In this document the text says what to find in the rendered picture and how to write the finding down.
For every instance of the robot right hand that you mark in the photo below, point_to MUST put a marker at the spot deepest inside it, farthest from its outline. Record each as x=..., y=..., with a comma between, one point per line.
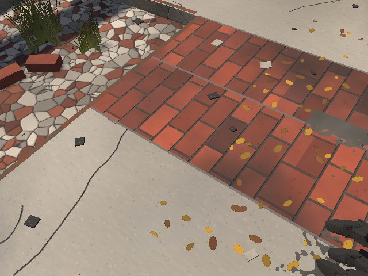
x=357, y=230

